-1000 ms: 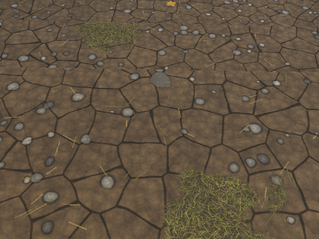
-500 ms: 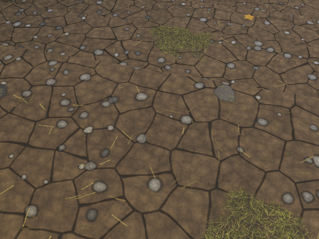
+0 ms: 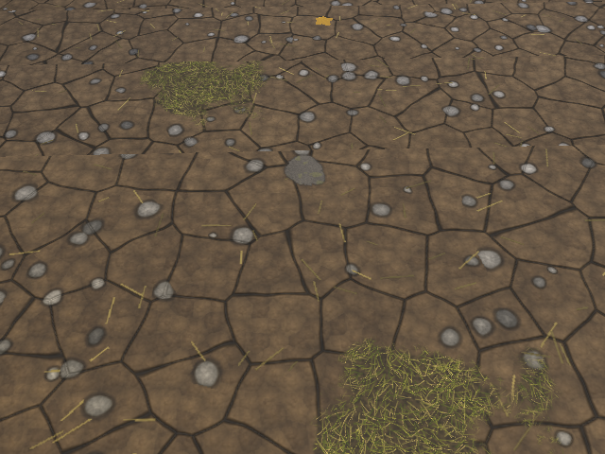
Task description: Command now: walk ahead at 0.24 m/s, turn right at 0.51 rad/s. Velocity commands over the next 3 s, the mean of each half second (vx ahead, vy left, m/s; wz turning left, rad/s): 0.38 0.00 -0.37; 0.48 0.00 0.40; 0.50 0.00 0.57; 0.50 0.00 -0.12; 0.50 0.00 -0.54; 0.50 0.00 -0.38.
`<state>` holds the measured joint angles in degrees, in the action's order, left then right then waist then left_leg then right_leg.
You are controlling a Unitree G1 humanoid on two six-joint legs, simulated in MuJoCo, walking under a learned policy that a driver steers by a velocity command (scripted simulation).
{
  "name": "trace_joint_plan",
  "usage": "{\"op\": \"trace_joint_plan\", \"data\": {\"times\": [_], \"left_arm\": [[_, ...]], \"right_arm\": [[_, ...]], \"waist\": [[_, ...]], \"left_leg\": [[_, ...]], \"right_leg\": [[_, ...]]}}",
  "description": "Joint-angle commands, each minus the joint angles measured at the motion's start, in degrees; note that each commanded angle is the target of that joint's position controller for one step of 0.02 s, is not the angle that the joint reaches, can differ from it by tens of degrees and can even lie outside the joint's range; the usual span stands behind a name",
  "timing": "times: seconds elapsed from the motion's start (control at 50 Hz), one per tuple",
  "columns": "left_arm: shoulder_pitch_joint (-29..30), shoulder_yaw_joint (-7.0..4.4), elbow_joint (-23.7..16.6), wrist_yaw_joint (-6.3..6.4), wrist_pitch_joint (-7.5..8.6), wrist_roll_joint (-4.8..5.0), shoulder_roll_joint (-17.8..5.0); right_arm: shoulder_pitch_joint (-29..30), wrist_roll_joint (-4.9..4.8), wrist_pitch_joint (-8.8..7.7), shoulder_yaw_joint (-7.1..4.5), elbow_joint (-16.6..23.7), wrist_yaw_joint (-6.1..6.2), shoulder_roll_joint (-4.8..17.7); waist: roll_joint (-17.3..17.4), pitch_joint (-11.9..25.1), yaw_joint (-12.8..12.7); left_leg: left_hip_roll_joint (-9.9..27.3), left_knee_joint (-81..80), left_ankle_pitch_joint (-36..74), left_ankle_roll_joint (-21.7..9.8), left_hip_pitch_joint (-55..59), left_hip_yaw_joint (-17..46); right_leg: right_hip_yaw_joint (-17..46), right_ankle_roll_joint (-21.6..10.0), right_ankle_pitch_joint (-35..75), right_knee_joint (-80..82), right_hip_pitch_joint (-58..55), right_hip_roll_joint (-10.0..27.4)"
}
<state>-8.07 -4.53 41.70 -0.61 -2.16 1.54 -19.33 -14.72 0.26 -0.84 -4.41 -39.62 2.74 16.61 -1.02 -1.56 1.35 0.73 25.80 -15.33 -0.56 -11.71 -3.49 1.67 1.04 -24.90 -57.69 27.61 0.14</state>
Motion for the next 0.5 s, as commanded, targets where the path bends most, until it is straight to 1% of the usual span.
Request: {"op": "trace_joint_plan", "data": {"times": [0.02,0.06,0.08,0.1,0.12,0.14,0.16,0.18,0.2,0.22,0.24,0.26,0.28,0.3,0.32,0.36,0.38,0.4,0.44,0.46,0.5], "left_arm": [[5.8,0.04,-6.2,-1.29,1.39,-0.12,-2.5],[5.4,0.54,-6.6,-1.91,1.88,-0.13,-1.8],[4.5,0.45,-6.4,-2.07,2.02,-0.13,-2.2],[2.7,0.21,-6.0,-2.15,2.10,-0.04,-2.8],[-0.4,-0.02,-4.9,-2.15,2.16,0.02,-3.0],[-4.4,-0.48,-3.1,-1.96,2.12,0.01,-3.5],[-10.2,-1.73,-1.2,-1.42,2.05,0.35,-5.6],[-18.1,-3.49,0.0,-0.55,2.23,0.61,-10.7],[-18.3,-4.16,-2.4,-0.84,3.77,-0.42,-17.9],[-16.9,-2.92,-2.9,-1.22,5.28,-0.85,-12.9],[-14.6,-1.61,-3.0,-1.21,6.14,-0.99,-9.1],[-12.0,-0.86,-3.6,-1.09,6.40,-0.88,-6.8],[-9.5,-0.46,-4.0,-0.75,6.14,-0.93,-5.8],[-8.2,0.02,-4.5,-0.30,5.97,-1.38,-4.9],[-8.2,0.03,-4.6,0.08,6.05,-1.70,-5.1],[-9.6,0.03,-3.6,0.71,6.25,-1.57,-5.4],[-10.5,0.10,-3.0,0.95,6.29,-1.45,-5.4],[-11.3,0.15,-2.3,1.13,6.33,-1.39,-5.5],[-13.1,0.22,-1.0,1.35,6.48,-1.40,-5.9],[-14.2,0.19,-0.4,1.37,6.61,-1.38,-6.2],[-15.4,0.10,0.9,1.25,6.70,-1.28,-6.5]], "right_arm": [[1.0,-0.36,-1.19,-2.77,3.8,0.06,10.7],[1.4,-1.01,-1.47,-3.12,3.6,-0.82,11.6],[1.1,-1.29,-1.57,-3.27,3.3,-1.36,11.9],[1.0,-1.54,-1.55,-3.33,3.1,-1.85,12.1],[1.9,-1.92,-1.44,-3.25,2.9,-2.21,11.9],[1.9,-1.91,-1.44,-2.90,2.7,-2.43,10.7],[1.0,-1.25,-1.64,-2.03,2.5,-2.67,8.2],[3.3,0.32,-2.06,-0.61,4.0,-2.92,4.2],[7.4,0.12,-3.49,0.16,9.5,-2.52,2.1],[9.3,-2.31,-4.98,-0.74,9.5,-2.65,6.8],[9.0,-2.95,-5.84,-1.10,9.0,-3.07,8.4],[7.3,-1.58,-6.22,-1.22,7.4,-3.03,8.5],[6.9,-0.01,-6.38,-1.42,6.6,-2.96,8.5],[5.8,0.37,-6.12,-1.56,5.8,-3.39,8.4],[5.3,0.33,-5.77,-1.31,5.0,-3.80,7.5],[6.5,0.06,-5.02,-0.54,4.3,-4.15,5.6],[8.0,-0.16,-4.82,-0.01,4.4,-4.24,4.4],[9.9,-0.47,-4.75,0.50,4.7,-4.42,3.5],[13.9,-1.24,-4.85,1.22,5.5,-5.05,2.4],[15.8,-1.55,-4.95,1.45,5.9,-5.45,2.2],[18.1,-1.92,-5.11,1.65,6.6,-6.26,2.3]], "waist": [[7.6,0.3,2.0],[8.2,0.8,1.7],[8.5,0.9,1.5],[8.4,1.3,0.7],[7.9,1.5,-1.2],[6.8,1.9,-2.8],[3.5,3.7,-5.0],[-8.8,4.4,-8.5],[-17.7,5.5,-7.5],[-8.7,3.8,-8.6],[-7.6,0.3,-6.4],[-4.8,-1.3,-4.5],[-4.3,-2.0,-3.2],[-5.1,-1.4,-2.1],[-5.4,-0.7,-2.1],[-3.7,0.0,-2.7],[-3.1,-0.2,-3.3],[-3.2,-0.5,-4.1],[-3.8,-2.1,-5.9],[-3.6,-3.1,-6.6],[-2.8,-4.9,-7.2]], "left_leg": [[14.6,-15.5,-9.0,-9.4,5.7,13.1],[13.7,-15.2,-7.4,-8.8,2.7,8.2],[13.9,-14.7,-7.4,-8.9,1.6,6.9],[14.4,-13.5,-8.0,-8.9,0.6,6.1],[14.4,-11.0,-9.5,-8.2,-1.7,4.4],[13.5,-7.0,-10.6,-7.1,-5.1,2.3],[11.4,1.9,-9.2,-5.1,-9.7,-1.2],[6.5,25.0,-11.6,-0.3,-21.0,-6.7],[-3.1,40.8,-20.8,2.3,-40.8,0.8],[0.7,46.6,-17.4,1.1,-45.0,8.1],[2.8,44.9,-11.4,-0.4,-45.0,8.4],[4.6,41.9,-6.1,-0.5,-42.1,8.1],[5.4,37.3,-2.3,0.0,-38.7,8.0],[5.7,34.6,1.5,0.5,-35.1,7.3],[5.1,32.9,5.4,1.2,-33.4,5.8],[4.8,27.2,11.6,2.4,-31.9,4.3],[4.4,23.3,14.4,2.6,-30.8,3.8],[3.9,19.4,17.3,2.6,-29.4,3.2],[3.0,12.6,22.3,1.9,-26.6,1.8],[2.8,10.2,24.0,1.4,-25.8,1.6],[2.2,6.5,25.0,0.1,-26.1,1.8]], "right_leg": [[-1.6,0.5,2.2,4.4,7.2,3.9],[-3.8,-0.4,2.3,12.2,0.1,3.5],[-5.1,-0.8,2.8,15.1,-3.0,2.7],[-6.4,-1.3,4.6,18.0,-6.2,1.9],[-8.0,-2.1,7.7,22.3,-11.0,0.9],[-9.6,-2.8,8.4,24.6,-17.0,-1.1],[-8.6,-4.4,6.8,26.3,-25.4,-2.6],[8.7,-9.1,2.0,33.6,-34.2,7.2],[44.1,-21.3,-12.3,45.5,-38.6,19.9],[45.7,-23.3,-16.9,48.9,-37.0,22.3],[39.6,-21.1,-13.3,48.0,-33.8,20.5],[32.6,-18.6,-6.2,46.5,-30.4,17.5],[27.0,-16.7,1.4,46.1,-27.0,14.8],[21.9,-15.3,7.1,46.6,-25.1,12.6],[18.3,-14.8,13.9,47.2,-24.6,11.5],[11.9,-13.7,25.2,47.2,-24.7,10.1],[9.1,-12.9,28.1,47.3,-24.3,9.3],[6.9,-12.0,29.5,47.6,-23.8,8.7],[4.1,-11.1,27.8,49.4,-22.5,8.4],[3.6,-11.0,26.1,50.4,-22.5,9.0],[2.7,-11.1,25.6,51.1,-24.8,10.6]]}}
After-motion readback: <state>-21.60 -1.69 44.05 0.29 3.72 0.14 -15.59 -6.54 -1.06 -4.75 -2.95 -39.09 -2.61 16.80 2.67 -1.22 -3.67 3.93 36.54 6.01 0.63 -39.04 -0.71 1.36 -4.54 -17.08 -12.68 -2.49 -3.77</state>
